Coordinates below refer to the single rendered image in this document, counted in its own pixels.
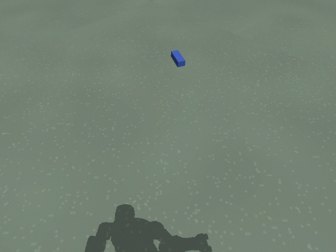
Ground carton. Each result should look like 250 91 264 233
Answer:
171 50 185 67

